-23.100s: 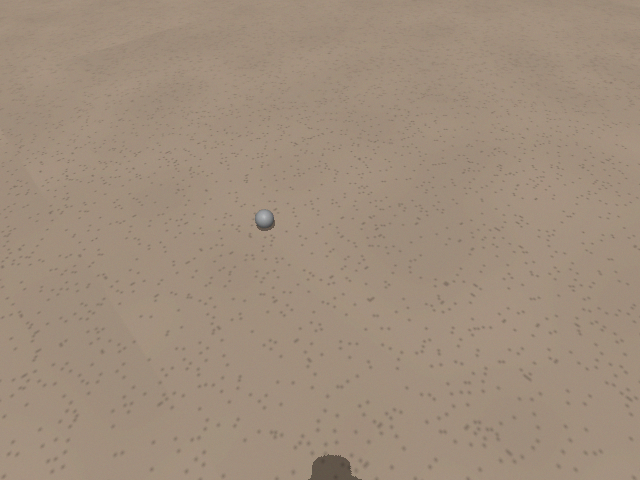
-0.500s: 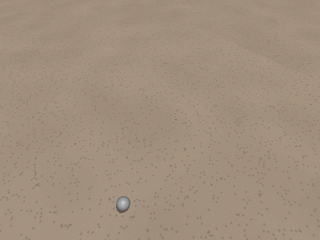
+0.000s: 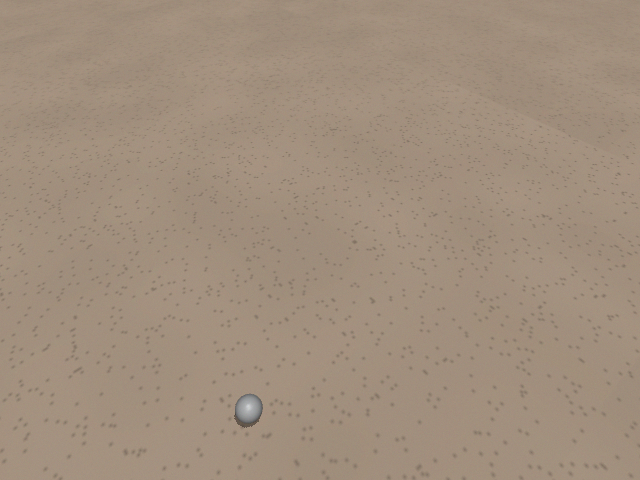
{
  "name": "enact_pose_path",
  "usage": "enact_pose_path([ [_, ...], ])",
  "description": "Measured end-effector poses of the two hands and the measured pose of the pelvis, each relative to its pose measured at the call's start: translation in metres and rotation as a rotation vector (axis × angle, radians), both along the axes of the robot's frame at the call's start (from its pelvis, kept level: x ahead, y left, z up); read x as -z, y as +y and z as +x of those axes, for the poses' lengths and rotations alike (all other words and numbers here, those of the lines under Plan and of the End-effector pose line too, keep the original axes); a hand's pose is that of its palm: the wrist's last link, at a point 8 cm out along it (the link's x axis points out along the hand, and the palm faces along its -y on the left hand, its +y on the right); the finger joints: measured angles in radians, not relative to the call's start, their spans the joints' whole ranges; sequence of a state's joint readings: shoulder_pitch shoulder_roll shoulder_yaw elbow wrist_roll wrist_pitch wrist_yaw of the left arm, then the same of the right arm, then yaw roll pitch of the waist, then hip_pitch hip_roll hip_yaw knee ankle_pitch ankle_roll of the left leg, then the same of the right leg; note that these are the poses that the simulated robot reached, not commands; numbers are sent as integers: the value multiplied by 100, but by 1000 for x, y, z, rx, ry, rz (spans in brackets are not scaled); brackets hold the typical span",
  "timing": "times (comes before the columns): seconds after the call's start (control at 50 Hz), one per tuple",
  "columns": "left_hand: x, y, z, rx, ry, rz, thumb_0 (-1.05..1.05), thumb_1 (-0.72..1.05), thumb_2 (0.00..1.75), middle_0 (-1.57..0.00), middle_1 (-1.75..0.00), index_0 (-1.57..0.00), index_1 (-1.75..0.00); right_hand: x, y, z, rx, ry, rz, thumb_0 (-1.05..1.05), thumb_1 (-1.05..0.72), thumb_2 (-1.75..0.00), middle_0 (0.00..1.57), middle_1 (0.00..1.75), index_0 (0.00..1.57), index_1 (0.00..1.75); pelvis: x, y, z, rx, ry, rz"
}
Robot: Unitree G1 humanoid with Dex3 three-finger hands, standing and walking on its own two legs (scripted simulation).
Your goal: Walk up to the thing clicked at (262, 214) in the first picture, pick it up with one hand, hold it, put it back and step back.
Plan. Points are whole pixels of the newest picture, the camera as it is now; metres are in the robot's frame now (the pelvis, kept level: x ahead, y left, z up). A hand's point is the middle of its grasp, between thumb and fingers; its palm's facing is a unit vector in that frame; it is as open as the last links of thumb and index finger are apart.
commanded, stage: stand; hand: left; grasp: from above
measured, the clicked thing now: (248, 408) +0.48 +0.24 -0.74
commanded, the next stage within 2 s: rise first in 0.50 s
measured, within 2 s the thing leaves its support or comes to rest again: neither
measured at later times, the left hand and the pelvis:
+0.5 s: hand out of the picture +0.06 +0.25 -0.16, palm faces -0.04 -0.94 -0.34, open 7.3 cm; pelvis +0.00 +0.00 +0.00, yaw +0 degrees
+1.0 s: hand out of the picture +0.14 +0.25 -0.18, palm faces -0.07 -0.92 -0.38, open 11.9 cm; pelvis +0.00 -0.01 -0.04, yaw +1 degrees
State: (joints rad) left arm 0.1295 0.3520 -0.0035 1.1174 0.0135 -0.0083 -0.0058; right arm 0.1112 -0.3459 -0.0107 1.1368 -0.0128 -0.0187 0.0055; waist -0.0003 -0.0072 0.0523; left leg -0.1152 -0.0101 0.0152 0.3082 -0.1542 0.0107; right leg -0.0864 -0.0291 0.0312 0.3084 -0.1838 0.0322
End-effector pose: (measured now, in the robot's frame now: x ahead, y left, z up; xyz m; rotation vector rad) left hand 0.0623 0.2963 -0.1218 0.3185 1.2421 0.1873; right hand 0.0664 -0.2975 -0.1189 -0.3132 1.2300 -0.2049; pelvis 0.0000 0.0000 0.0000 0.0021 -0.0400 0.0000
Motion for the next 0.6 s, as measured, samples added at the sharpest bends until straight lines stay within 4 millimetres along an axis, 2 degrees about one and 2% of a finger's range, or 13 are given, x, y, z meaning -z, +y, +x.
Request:
enact_pose_path([
  [0.34, 1, -1, -9, -6, 27, 0, 0, 91, 90, -21, -30, -21, -30, 2, -2, -6, 3, 22, 1, 1, -91, -90, 20, 30, 20, 30, 0, -1, 1, -2, 7, 2],
  [0.6, 1, -4, 1, -6, 15, 1, 0, 91, 90, -21, -30, -21, -30, 1, -4, 4, -5, 14, -1, 1, -91, -90, 20, 30, 20, 30, 0, -3, 5, -5, 9, 1],
])
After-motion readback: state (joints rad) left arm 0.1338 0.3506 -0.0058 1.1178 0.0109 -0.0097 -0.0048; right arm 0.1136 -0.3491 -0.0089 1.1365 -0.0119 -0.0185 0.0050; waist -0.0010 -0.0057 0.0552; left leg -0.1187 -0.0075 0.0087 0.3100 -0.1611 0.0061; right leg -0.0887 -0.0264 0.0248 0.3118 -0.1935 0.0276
